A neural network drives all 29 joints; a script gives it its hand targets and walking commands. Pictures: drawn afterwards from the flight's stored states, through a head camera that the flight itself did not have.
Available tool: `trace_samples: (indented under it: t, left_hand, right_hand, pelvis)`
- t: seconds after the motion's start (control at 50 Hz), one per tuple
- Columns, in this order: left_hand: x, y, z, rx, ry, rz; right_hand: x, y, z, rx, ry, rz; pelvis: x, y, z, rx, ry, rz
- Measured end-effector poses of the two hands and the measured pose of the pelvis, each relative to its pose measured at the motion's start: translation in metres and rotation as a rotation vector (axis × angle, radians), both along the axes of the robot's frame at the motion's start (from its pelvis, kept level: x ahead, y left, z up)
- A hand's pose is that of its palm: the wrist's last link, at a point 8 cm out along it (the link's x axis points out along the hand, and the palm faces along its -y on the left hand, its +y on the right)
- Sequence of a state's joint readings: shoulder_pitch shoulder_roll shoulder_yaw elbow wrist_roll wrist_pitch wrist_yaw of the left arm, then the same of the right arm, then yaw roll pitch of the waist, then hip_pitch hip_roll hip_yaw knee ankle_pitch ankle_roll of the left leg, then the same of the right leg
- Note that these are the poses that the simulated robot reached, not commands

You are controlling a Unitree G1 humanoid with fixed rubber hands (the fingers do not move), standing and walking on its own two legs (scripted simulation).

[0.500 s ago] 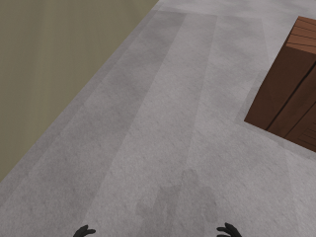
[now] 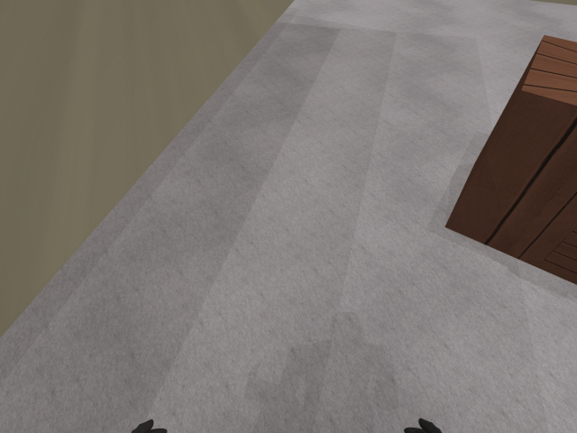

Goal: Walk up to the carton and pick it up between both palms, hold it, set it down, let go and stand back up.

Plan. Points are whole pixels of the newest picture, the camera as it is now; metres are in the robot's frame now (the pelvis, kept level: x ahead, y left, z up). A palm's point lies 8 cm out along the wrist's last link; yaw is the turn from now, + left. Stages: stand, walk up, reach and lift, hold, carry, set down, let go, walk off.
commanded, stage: stand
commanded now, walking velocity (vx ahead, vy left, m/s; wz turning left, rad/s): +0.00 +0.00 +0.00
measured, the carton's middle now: out of the picture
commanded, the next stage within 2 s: walk up in 1.38 s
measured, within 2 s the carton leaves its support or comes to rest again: neither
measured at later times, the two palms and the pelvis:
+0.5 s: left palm out of the picture +0.09 +0.23 -0.12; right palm out of the picture +0.09 -0.23 -0.12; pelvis +0.03 +0.00 +0.01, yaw +0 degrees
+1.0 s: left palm out of the picture +0.04 +0.21 -0.13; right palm out of the picture +0.04 -0.22 -0.13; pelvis +0.05 -0.01 +0.01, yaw +0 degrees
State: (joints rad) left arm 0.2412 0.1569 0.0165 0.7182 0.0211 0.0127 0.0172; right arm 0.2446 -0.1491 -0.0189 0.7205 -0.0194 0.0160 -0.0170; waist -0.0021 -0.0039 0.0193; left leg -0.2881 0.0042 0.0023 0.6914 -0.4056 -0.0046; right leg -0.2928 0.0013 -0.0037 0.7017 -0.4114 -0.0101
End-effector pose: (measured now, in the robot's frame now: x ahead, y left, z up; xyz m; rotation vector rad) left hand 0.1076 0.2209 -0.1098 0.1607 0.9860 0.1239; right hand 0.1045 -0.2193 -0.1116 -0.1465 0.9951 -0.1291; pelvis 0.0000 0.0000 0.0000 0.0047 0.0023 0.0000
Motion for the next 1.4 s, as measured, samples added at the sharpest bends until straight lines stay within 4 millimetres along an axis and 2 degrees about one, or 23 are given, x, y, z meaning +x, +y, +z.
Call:
trace_samples:
  t: [0.36,0.66,0.98,1.4]
  left_hand:
    - [-0.009,0.003,-0.007,0.012,0.097,0.047]
    - [-0.036,0.004,-0.015,0.018,0.245,0.096]
    - [-0.066,-0.012,-0.02,-0.008,0.385,0.121]
    - [-0.08,-0.03,-0.022,-0.026,0.46,0.125]
  right_hand:
    - [-0.007,-0.007,-0.008,-0.01,0.099,-0.044]
    - [-0.033,-0.011,-0.016,-0.013,0.25,-0.088]
    - [-0.06,-0.003,-0.022,0.015,0.388,-0.104]
    - [-0.072,0.0,-0.024,0.032,0.465,-0.101]
  pelvis:
    - [0.02,-0.002,0.004,0.0,-0.008,0.0]
    - [0.036,-0.005,0.01,-0.001,-0.032,0.0]
    - [0.047,-0.009,0.014,-0.002,-0.048,0.0]
    - [0.055,-0.016,0.016,-0.004,-0.045,0.0]
